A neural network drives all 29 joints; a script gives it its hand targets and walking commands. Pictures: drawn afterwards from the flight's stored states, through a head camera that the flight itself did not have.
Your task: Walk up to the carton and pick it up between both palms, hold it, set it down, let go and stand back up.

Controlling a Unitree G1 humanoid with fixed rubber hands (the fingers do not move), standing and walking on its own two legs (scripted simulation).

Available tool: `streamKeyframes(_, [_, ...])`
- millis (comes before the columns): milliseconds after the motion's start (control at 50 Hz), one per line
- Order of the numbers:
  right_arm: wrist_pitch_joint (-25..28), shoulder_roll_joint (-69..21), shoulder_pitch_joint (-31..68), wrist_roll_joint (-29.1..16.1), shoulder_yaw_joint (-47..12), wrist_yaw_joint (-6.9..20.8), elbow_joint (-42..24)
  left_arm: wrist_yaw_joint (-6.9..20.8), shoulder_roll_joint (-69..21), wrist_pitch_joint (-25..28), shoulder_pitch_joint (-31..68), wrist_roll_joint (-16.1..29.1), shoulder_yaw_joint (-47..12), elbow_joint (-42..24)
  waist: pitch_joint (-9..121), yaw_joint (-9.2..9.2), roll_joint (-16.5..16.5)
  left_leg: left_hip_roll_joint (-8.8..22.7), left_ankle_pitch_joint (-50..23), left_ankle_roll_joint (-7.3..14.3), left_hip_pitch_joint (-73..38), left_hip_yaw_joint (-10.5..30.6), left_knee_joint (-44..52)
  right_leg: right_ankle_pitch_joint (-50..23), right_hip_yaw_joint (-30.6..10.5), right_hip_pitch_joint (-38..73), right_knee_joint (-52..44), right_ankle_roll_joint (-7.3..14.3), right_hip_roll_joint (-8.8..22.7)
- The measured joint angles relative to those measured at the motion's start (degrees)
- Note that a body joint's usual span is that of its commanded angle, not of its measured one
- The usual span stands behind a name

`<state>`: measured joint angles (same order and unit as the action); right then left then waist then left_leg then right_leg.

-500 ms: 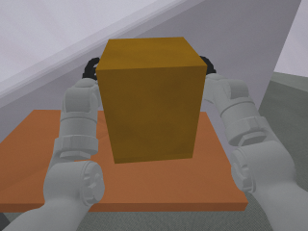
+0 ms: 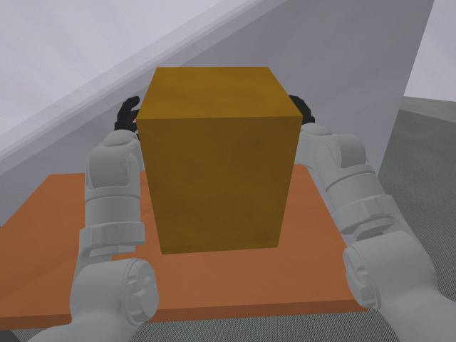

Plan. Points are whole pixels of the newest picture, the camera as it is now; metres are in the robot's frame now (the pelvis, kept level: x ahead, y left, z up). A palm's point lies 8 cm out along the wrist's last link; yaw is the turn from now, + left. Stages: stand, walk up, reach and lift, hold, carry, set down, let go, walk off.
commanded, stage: hold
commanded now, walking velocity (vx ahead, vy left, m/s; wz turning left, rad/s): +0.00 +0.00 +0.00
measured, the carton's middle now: (216, 156) +0.37 +0.00 +0.23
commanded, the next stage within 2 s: none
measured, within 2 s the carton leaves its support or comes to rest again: neither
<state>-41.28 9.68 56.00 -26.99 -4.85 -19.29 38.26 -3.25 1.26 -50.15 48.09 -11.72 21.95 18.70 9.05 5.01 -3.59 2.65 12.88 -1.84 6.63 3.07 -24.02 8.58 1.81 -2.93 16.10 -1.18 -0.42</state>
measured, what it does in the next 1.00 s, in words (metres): stands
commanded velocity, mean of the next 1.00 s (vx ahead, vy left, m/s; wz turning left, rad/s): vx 0.00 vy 0.00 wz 0.00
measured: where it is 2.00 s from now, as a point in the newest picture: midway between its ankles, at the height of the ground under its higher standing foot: outside the picture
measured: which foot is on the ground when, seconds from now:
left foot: down 0.00-1.00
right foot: down 0.00-1.00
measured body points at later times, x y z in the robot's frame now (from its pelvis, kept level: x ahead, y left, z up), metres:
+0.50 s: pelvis -0.02 +0.00 +0.00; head -0.10 +0.01 +0.44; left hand +0.38 +0.15 +0.28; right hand +0.38 -0.15 +0.29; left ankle +0.01 +0.13 -0.75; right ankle +0.01 -0.13 -0.75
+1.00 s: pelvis +0.00 +0.00 +0.00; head -0.10 +0.00 +0.44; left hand +0.37 +0.15 +0.28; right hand +0.37 -0.14 +0.27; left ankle +0.01 +0.13 -0.75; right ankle +0.01 -0.13 -0.75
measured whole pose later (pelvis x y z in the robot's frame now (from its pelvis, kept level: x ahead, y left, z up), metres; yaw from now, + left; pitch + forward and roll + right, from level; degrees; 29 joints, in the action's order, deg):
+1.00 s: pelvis +0.00 +0.00 +0.00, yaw +0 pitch -5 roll -2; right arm -41.5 9.5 56.3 -26.7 -4.3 -19.3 37.9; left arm -3.9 2.1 -50.0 48.4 -10.7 21.0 19.0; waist 9.3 5.2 -2.7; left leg 2.7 12.8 -1.9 7.3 3.6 -24.6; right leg 8.3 2.1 -3.1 16.0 -1.1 -0.5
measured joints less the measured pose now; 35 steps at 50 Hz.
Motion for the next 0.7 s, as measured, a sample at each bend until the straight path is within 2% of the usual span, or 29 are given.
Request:
streamKeyframes(140, [0.1, -1.0, 0.6, 1.9, 1.9, 0.6, 1.0, 0.0, 1.0, 0.5, 0.9, 0.5, -0.7, 1.8, 1.0, -0.54, 1.2, 0.1, -0.7, -0.1, 1.4, 0.0, -0.2, -0.4, -0.1, -1.8, 0.8, 0.2, -0.1])
streamKeyframes(280, [1.1, -1.4, 6.4, 4.9, 6.6, 2.3, 7.8, -0.6, 2.6, 2.2, 6.3, 0.3, -0.8, 8.5, 1.7, -0.56, 2.8, -0.1, -1.8, -0.3, 3.9, 0.4, -0.1, -0.9, 0.3, -4.4, 1.7, 0.5, 0.1])
streamKeyframes(440, [2.4, -0.6, 10.1, 5.7, 6.7, 3.4, 13.3, -1.3, 3.2, 3.8, 9.1, 0.7, -0.4, 13.1, 2.3, -0.66, 3.1, -0.2, -2.3, -0.3, 5.1, 0.5, 0.3, -1.3, 0.3, -5.7, 1.3, 0.5, 0.1])
streamKeyframes(600, [2.8, 0.5, 7.3, 2.9, 1.8, 3.3, 11.3, -2.0, 2.9, 3.5, 5.8, 1.9, -2.4, 10.6, 2.4, -0.74, 2.0, 0.2, -1.0, -0.4, 4.5, 0.7, -0.8, -0.6, 0.5, -4.4, 1.1, 0.4, -0.3])
streamKeyframes(700, [2.5, 0.2, 5.3, 2.6, 1.9, 3.0, 9.6, -2.3, 2.8, 2.8, 4.7, 2.1, -2.9, 9.6, 2.3, -0.51, 1.6, 0.3, -0.1, -0.5, 3.9, 1.1, -1.3, 0.1, 0.9, -3.5, 1.1, 0.5, -0.4])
